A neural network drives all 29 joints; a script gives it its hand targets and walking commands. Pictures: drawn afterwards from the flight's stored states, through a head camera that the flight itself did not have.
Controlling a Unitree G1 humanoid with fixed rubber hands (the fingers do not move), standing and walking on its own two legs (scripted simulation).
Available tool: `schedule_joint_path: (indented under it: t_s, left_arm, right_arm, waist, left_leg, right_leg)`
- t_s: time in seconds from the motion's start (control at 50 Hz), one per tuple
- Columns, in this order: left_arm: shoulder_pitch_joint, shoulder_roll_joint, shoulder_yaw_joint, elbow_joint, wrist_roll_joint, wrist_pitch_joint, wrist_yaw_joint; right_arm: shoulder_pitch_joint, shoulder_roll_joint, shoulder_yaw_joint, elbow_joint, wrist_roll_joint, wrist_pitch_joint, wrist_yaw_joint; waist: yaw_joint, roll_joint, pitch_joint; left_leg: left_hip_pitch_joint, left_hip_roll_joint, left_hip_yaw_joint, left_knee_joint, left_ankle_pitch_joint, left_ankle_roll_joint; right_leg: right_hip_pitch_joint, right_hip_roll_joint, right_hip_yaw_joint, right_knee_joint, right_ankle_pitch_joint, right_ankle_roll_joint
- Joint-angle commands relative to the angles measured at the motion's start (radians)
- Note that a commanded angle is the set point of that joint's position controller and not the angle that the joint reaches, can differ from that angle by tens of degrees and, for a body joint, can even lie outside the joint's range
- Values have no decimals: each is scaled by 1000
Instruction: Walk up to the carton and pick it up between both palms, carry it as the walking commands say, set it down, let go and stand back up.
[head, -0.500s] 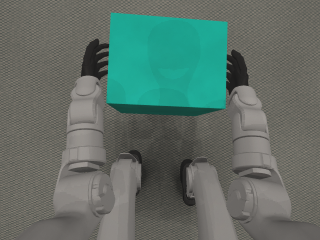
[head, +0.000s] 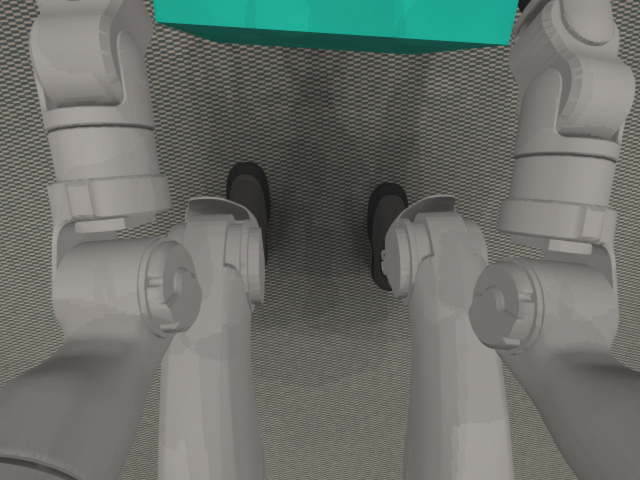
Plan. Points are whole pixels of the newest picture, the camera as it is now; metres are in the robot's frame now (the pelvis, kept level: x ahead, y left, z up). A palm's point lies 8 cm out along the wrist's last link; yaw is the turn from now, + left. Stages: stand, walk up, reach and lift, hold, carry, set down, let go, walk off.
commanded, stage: set down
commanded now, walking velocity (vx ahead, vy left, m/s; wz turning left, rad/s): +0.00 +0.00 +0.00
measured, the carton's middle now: out of the picture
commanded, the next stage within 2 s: none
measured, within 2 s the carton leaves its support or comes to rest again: rests again in 1.20 s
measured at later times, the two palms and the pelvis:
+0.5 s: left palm out of the picture +0.58 +0.19 -0.23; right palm out of the picture +0.55 -0.14 -0.24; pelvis +0.01 +0.00 -0.04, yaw +0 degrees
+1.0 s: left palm out of the picture +0.59 +0.19 -0.27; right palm out of the picture +0.57 -0.15 -0.27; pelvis +0.02 +0.00 -0.08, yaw -1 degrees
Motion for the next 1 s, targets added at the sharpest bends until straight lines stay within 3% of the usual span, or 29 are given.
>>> schedule_joint_path:
  t_s: [0.0,0.02,0.04,0.1,0.14,0.22,0.28,0.3,0.32,0.34,0.38,0.42,0.48,0.52,0.58,0.64,0.68,0.7,0.72,0.78,0.84,0.88,0.92,0.98]
  left_arm:
    - [-861,-592,-607,-183,-244,-70,-150]
    - [-839,-627,-587,-53,-234,-72,-158]
    - [-845,-636,-556,34,-209,-79,-166]
    - [-825,-728,-512,265,-181,-95,-209]
    - [-825,-760,-484,338,-164,-109,-239]
    - [-759,-809,-435,429,-122,-123,-272]
    - [-754,-836,-454,390,-133,-134,-277]
    - [-741,-858,-474,350,-136,-135,-274]
    - [-768,-851,-517,299,-161,-138,-269]
    - [-789,-841,-538,246,-181,-142,-262]
    - [-837,-808,-602,117,-238,-150,-240]
    - [-854,-769,-618,82,-265,-153,-217]
    - [-860,-731,-587,122,-279,-171,-199]
    - [-850,-715,-566,195,-262,-176,-198]
    - [-808,-705,-527,310,-229,-183,-215]
    - [-802,-688,-502,380,-219,-191,-228]
    - [-801,-681,-507,375,-215,-196,-230]
    - [-821,-688,-513,349,-223,-200,-231]
    - [-852,-678,-517,328,-229,-206,-226]
    - [-894,-646,-536,260,-257,-221,-212]
    - [-875,-646,-541,275,-266,-225,-205]
    - [-866,-644,-538,272,-259,-227,-203]
    - [-863,-653,-543,293,-267,-227,-204]
    - [-830,-658,-532,325,-260,-229,-208]
  right_arm:
    - [-1009,624,721,-226,240,-65,155]
    - [-1017,635,669,-150,203,-73,161]
    - [-1048,653,647,-108,193,-85,165]
    - [-1025,705,545,92,129,-107,192]
    - [-1030,718,511,152,113,-122,212]
    - [-994,737,471,205,82,-142,243]
    - [-1001,744,500,156,102,-155,254]
    - [-1027,736,531,99,125,-162,255]
    - [-1043,738,561,57,148,-166,252]
    - [-1064,734,602,20,180,-169,250]
    - [-1129,698,670,-108,231,-179,231]
    - [-1136,674,697,-111,254,-182,218]
    - [-1119,665,686,-48,248,-186,200]
    - [-1078,666,649,47,229,-190,198]
    - [-1031,678,601,151,198,-194,204]
    - [-1011,655,574,205,178,-200,207]
    - [-1007,651,569,203,182,-205,209]
    - [-1023,644,567,166,179,-212,207]
    - [-1048,649,582,154,196,-218,203]
    - [-1061,662,606,147,232,-224,193]
    - [-1015,657,599,196,237,-225,189]
    - [-1001,677,602,211,238,-221,193]
    - [-992,667,591,222,230,-223,195]
    - [-980,661,592,231,229,-230,195]
  waist:
    - [36,76,-2517]
    - [20,69,-2370]
    - [39,54,-2288]
    - [-2,34,-2065]
    - [3,40,-1963]
    - [-1,49,-1907]
    - [1,64,-2006]
    - [15,82,-2076]
    - [4,82,-2186]
    - [23,100,-2268]
    - [3,108,-2511]
    - [9,114,-2530]
    - [-1,82,-2371]
    - [6,94,-2190]
    - [7,82,-1944]
    - [-11,69,-1793]
    - [-2,85,-1803]
    - [-24,68,-1852]
    - [-2,79,-1897]
    - [6,77,-1997]
    - [4,86,-1952]
    - [19,103,-1930]
    - [-5,85,-1905]
    - [7,84,-1861]
  left_leg:
    - [1156,-73,98,7,244,-6]
    - [1060,-71,98,-15,147,0]
    - [992,-68,102,-17,100,8]
    - [812,-66,99,-12,-26,23]
    - [734,-69,93,7,-48,27]
    - [709,-72,82,50,32,25]
    - [780,-74,86,88,170,12]
    - [832,-76,84,98,242,9]
    - [895,-73,84,120,306,5]
    - [946,-73,90,141,366,1]
    - [1103,-73,83,186,520,-4]
    - [1154,-70,69,208,598,-2]
    - [1054,-66,65,226,529,9]
    - [959,-66,57,228,451,11]
    - [810,-60,62,229,329,17]
    - [721,-56,62,240,246,17]
    - [732,-57,63,251,257,16]
    - [743,-54,60,257,265,16]
    - [761,-52,72,268,293,13]
    - [818,-50,72,292,384,19]
    - [834,-50,64,303,401,20]
    - [839,-45,68,314,415,22]
    - [818,-46,63,311,383,20]
    - [790,-46,64,316,393,20]
  right_leg:
    - [592,81,-125,-69,168,-24]
    - [529,80,-129,-88,96,-27]
    - [498,81,-129,-88,61,-27]
    - [377,73,-137,-78,-34,-30]
    - [307,71,-138,-52,-51,-31]
    - [243,74,-151,0,10,-26]
    - [264,75,-158,32,116,-26]
    - [287,77,-160,44,173,-26]
    - [321,78,-168,64,230,-23]
    - [349,77,-159,70,278,-26]
    - [428,77,-169,103,385,-19]
    - [407,74,-161,116,413,-20]
    - [361,68,-145,126,348,-22]
    - [277,61,-137,133,279,-28]
    - [198,58,-128,137,198,-27]
    - [150,55,-131,153,141,-23]
    - [153,53,-133,165,151,-23]
    - [184,53,-139,173,169,-23]
    - [207,52,-135,180,198,-23]
    - [237,55,-140,209,269,-18]
    - [190,55,-136,214,254,-22]
    - [157,54,-125,213,251,-23]
    - [152,53,-133,221,235,-26]
    - [135,53,-130,225,240,-23]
